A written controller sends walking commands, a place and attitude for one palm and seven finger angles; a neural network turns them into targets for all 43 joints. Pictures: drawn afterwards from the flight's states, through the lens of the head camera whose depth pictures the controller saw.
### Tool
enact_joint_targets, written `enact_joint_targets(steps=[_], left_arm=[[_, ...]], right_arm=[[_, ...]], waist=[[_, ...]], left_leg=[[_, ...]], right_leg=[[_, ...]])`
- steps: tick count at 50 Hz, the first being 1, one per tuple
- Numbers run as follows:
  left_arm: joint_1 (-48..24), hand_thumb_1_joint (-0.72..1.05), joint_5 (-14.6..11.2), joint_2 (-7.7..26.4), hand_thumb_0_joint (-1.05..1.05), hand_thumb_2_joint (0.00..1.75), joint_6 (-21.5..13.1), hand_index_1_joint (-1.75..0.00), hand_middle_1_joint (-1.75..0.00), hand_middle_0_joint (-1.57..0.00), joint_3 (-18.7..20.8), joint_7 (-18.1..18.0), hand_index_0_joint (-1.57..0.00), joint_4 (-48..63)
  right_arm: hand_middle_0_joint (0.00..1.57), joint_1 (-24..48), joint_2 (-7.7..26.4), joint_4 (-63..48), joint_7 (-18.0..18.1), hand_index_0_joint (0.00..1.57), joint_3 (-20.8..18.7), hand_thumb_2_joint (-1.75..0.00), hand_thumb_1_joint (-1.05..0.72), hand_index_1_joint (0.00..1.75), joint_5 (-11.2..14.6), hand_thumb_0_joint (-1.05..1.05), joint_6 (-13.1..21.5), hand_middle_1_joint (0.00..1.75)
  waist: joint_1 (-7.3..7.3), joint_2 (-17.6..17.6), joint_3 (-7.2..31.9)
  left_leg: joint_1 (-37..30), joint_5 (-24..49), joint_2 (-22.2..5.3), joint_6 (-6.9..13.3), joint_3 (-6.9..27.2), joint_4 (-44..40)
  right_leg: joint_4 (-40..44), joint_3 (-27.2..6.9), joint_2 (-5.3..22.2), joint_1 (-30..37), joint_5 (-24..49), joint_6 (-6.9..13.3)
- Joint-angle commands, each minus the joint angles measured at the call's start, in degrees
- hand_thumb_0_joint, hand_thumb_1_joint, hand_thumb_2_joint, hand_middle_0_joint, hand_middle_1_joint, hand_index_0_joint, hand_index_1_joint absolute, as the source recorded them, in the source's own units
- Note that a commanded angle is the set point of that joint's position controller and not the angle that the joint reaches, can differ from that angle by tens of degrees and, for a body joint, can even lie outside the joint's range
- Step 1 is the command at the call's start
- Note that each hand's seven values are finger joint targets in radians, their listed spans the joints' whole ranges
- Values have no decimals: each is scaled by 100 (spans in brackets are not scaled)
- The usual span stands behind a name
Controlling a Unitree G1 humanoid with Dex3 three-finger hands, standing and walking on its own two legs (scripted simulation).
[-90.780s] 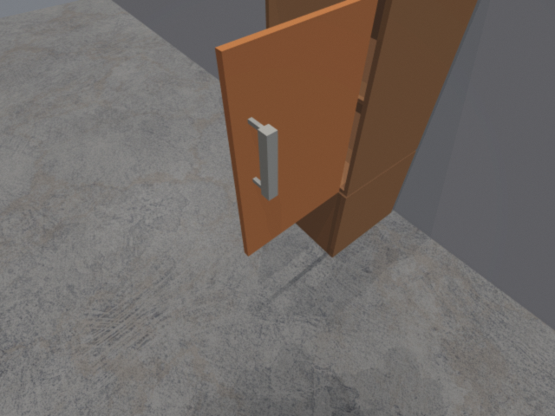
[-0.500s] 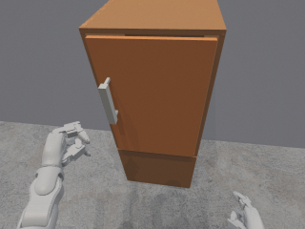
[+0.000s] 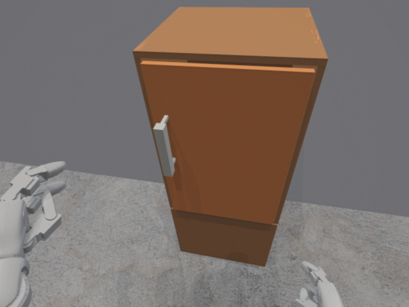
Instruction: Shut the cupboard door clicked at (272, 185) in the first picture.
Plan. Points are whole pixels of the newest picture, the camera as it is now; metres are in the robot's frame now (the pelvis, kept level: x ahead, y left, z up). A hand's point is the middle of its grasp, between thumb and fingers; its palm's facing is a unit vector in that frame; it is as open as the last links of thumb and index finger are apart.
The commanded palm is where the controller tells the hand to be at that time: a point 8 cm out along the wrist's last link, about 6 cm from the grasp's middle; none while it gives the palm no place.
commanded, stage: draw the hand back to the body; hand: left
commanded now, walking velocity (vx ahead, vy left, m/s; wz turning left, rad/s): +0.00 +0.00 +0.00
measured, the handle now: (167, 146) +0.52 +0.18 +0.01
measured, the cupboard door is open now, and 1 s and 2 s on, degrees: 0 0 0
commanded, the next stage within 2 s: step back with the hand held close in 0.42 s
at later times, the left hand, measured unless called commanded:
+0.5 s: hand (47, 222) +0.18 +0.26 +0.16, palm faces +0.47 -0.79 -0.39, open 7.4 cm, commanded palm +0.13 +0.29 +0.17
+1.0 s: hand (33, 233) +0.16 +0.28 +0.16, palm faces +0.40 -0.78 -0.49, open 7.4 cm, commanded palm +0.10 +0.31 +0.17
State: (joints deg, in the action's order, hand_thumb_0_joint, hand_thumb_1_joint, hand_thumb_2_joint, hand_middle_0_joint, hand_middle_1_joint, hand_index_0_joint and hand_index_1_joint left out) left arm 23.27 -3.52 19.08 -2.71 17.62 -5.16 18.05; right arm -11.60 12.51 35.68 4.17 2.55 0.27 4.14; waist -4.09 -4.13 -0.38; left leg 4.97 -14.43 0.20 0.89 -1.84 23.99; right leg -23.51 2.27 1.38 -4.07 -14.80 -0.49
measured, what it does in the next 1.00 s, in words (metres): stands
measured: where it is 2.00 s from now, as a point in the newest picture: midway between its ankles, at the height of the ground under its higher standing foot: outside the picture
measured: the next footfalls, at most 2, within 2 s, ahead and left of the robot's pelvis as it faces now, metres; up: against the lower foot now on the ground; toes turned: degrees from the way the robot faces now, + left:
right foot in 1.70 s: -0.17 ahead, -0.12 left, +0.00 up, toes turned +3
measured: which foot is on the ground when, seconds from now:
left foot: down 0.00-1.00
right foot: down 0.00-1.00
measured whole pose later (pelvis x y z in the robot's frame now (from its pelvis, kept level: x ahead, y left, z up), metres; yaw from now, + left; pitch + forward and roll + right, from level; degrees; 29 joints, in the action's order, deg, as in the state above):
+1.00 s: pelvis -0.04 +0.01 -0.01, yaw -1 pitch +0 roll -1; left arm 30.9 -3.5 24.3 -8.2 23.1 -7.8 25.2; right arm -10.9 13.8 31.5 5.7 -0.7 1.1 -1.5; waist -0.3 -2.1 0.3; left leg 16.6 -12.8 0.2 2.0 -3.0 29.2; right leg -27.6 1.1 1.6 -15.5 -12.2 -1.5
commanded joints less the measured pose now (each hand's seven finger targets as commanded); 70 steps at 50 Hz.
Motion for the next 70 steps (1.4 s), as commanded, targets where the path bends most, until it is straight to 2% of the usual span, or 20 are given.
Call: enact_joint_targets(steps=[1, 2, 5, 12, 15, 26, 27, 28, 30, 33, 36, 41, 47, 51, 54, 60, 61, 64, 68, 70], left_arm=[[-311, 90, -37, 1290, 0, 90, -384, -33, -33, -23, 1023, -134, -23, 1497], [-328, 90, -43, 1217, 0, 90, -404, -30, -30, -20, 980, -141, -20, 1657], [-380, 90, -31, 951, 0, 90, -354, -30, -30, -20, 723, -130, -20, 1343], [-590, 90, -5, 1072, 0, 90, -419, -30, -30, -20, 777, -184, -20, 1493], [-559, 90, 15, 1147, 0, 90, -449, -30, -30, -20, 856, -208, -20, 1592], [-350, 90, -26, 1109, 0, 90, -475, -30, -30, -20, 883, -161, -20, 1335], [-426, 90, -37, 1096, 0, 90, -479, -30, -30, -20, 854, -165, -20, 1412], [-901, 90, 14, 1623, 0, 90, -687, -30, -30, -20, 1347, -230, -20, 1677], [-153, 90, 16, 1201, 0, 90, -761, -30, -30, -20, 971, -208, -20, 1215], [134, 90, 21, 1264, 0, 90, -894, -30, -30, -20, 1040, -253, -20, 1384], [367, 90, -8, 1462, 0, 90, -928, -30, -30, -20, 1246, -307, -20, 1561], [548, 90, -44, 1579, 0, 90, -873, -30, -30, -20, 1359, -348, -20, 1749], [715, 90, -40, 1495, 0, 90, -850, -30, -30, -20, 1287, -404, -20, 1800], [642, 90, 17, 1690, 0, 90, -965, -30, -30, -20, 1475, -468, -20, 1930], [566, 90, 80, 1531, 0, 90, -1095, -30, -30, -20, 1377, -496, -20, 1982], [341, 90, 222, 1443, 0, 90, -1290, -30, -30, -20, 1426, -503, -20, 2104], [396, 90, 219, 1615, 0, 90, -1317, -30, -30, -20, 1587, -505, -20, 2078], [276, 90, 232, 1403, 0, 90, -1354, -30, -30, -20, 1407, -487, -20, 2060], [67, 90, 190, 1455, 0, 90, -1422, -30, -30, -20, 1253, -542, -20, 2236], [120, 90, 167, 1546, 0, 90, -1443, -30, -30, -20, 1289, -610, -20, 2196]], right_arm=[[20, 819, 603, -937, 39, 20, -303, -90, -90, 30, 14, 0, 373, 30], [20, 795, 566, -945, 31, 20, -297, -90, -90, 30, 27, 0, 372, 30], [20, 756, 602, -901, 23, 20, -311, -90, -90, 30, 28, 0, 367, 30], [20, 801, 608, -886, 84, 20, -324, -90, -90, 30, 21, 0, 420, 30], [20, 816, 584, -869, 77, 20, -305, -90, -90, 30, 6, 0, 459, 30], [20, 835, 585, -848, 76, 20, -327, -90, -90, 30, 28, 0, 484, 30], [20, 830, 576, -867, 80, 20, -318, -90, -90, 30, 28, 0, 475, 30], [20, 808, 744, -1049, 58, 20, -393, -90, -90, 30, 61, 0, 349, 30], [20, 749, 683, -963, 54, 20, -424, -90, -90, 30, 26, 0, 216, 30], [20, 685, 706, -972, 65, 20, -492, -90, -90, 30, 34, 0, 92, 30], [20, 718, 776, -1067, 126, 20, -545, -90, -90, 30, 32, 0, -20, 30], [20, 668, 785, -1251, 188, 20, -576, -90, -90, 30, 60, 0, -216, 30], [20, 620, 764, -1329, 193, 20, -566, -90, -90, 30, 84, 0, -277, 30], [20, 597, 820, -1320, 205, 20, -575, -90, -90, 30, 50, 0, -209, 30], [20, 515, 806, -1335, 185, 20, -549, -90, -90, 30, 63, 0, -113, 30], [20, 396, 853, -1257, 198, 20, -574, -90, -90, 30, 6, 0, 162, 30], [20, 408, 875, -1231, 198, 20, -590, -90, -90, 30, -12, 0, 204, 30], [20, 307, 826, -1159, 154, 20, -586, -90, -90, 30, -8, 0, 279, 30], [20, 280, 708, -1003, 62, 20, -565, -90, -90, 30, -58, 0, 331, 30], [20, 249, 662, -901, 33, 20, -563, -90, -90, 30, -63, 0, 290, 30]], waist=[[-24, -24, 452], [6, -179, 513], [77, 103, 210], [40, 26, 408], [9, -168, 373], [13, -37, 77], [26, -49, 170], [249, 14, -77], [297, 571, 57], [335, 375, 485], [325, 101, 857], [330, 177, 1172], [360, 201, 917], [366, 101, 623], [407, -43, 453], [395, -673, 503], [393, -603, 518], [433, -137, 432], [493, 683, 290], [515, 881, 412]], left_leg=[[-2, 1648, -146, 10, 121, -335], [-26, 1662, -145, -12, 133, -346], [62, 1397, -159, -2, 137, -401], [5, 1075, -121, 36, 168, -468], [37, 1108, -112, 1, 184, -467], [81, 865, -137, 23, 122, -498], [69, 857, -127, 29, 128, -506], [619, 431, -253, 149, 221, -171], [562, 334, -190, 152, 268, 153], [600, 775, -230, 111, 274, 291], [489, 1752, -357, 86, 316, 129], [629, 2592, -497, 62, 350, 135], [1252, 1510, -541, 99, 430, -17], [1982, -90, -539, 207, 557, -283], [2588, -1216, -625, 304, 739, -534], [3688, -2219, -1051, 549, 1189, -1037], [3644, -2199, -1035, 544, 1226, -989], [3700, -2226, -786, 462, 929, -396], [2209, -1285, -207, 82, 519, 989], [1646, -904, -104, 2, 391, 1423]], right_leg=[[284, 18, -102, -33, 1431, 129], [232, 20, -81, 12, 1378, 140], [291, 47, -93, -216, 1136, 114], [330, 5, -71, -105, 833, 131], [315, 16, -90, -85, 869, 152], [527, -38, -106, -250, 641, 121], [471, -43, -86, -183, 639, 123], [757, -556, 234, -673, 676, 144], [968, -745, 490, -1010, 338, 213], [641, -662, 621, -865, 917, 290], [130, -412, 422, -613, 1942, 165], [-353, -318, 294, -294, 2676, 70], [-325, -462, 287, -395, 1942, 64], [-141, -585, 206, -447, 785, 48], [-255, -541, 119, -308, 153, 31], [-1371, -387, -268, 509, 611, -62], [-1336, -449, -290, 437, 633, -59], [-1039, -771, -82, 171, 390, 38], [435, -1666, 721, -1847, -1071, 476], [703, -1614, 957, -2359, -1190, 581]])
